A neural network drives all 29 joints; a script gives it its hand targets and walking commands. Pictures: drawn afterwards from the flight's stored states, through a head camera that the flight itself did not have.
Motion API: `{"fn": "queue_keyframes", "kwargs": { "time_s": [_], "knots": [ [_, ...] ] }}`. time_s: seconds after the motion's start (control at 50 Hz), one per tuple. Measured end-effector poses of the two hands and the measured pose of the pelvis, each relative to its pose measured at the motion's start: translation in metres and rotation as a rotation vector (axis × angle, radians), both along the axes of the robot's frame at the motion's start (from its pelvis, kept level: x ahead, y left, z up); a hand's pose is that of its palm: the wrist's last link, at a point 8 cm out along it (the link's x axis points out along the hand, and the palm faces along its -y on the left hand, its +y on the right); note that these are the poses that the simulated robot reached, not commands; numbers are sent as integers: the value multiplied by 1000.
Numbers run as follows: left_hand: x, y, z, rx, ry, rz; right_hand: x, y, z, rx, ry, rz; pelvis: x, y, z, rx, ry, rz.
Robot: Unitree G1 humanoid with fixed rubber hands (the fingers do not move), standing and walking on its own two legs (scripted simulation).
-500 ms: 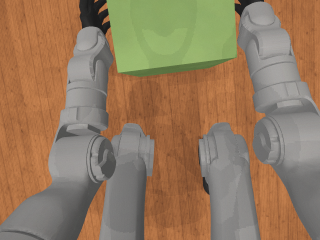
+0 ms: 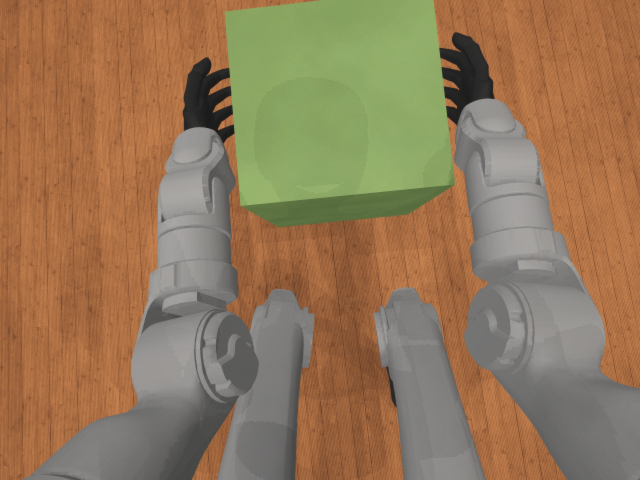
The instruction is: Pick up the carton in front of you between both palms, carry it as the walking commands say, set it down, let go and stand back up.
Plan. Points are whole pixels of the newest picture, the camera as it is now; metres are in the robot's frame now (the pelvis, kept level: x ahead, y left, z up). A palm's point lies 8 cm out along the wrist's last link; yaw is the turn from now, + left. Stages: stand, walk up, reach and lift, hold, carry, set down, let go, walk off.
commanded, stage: reach and lift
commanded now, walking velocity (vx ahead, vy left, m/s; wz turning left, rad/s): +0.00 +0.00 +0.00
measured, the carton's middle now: (337, 136) +0.51 +0.00 -0.13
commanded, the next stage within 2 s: none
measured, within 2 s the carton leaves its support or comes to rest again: neither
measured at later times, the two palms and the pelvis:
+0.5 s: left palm (126, 104) +0.45 +0.15 +0.11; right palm (559, 76) +0.46 -0.15 +0.10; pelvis +0.05 +0.00 +0.14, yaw -1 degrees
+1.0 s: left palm out of the picture +0.41 +0.15 +0.25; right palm out of the picture +0.40 -0.15 +0.25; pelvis +0.10 +0.00 +0.26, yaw -1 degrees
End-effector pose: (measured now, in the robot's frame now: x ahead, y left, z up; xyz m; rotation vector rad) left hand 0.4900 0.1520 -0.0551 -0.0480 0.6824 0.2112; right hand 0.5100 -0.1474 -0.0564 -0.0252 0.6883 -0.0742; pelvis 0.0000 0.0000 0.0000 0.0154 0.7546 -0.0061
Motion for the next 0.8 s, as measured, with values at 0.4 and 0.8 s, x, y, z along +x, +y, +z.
{"fn": "queue_keyframes", "kwargs": {
  "time_s": [0.4, 0.8],
  "knots": [
    [-35, 0, 131, -6, 6, -15, -42, 0, 129, 19, 8, -38, 42, -1, 111, -4, -154, -5],
    [-68, 0, 251, -6, 2, -49, -86, -1, 250, 17, 3, -71, 82, 3, 219, -14, -419, -5]
  ]
}}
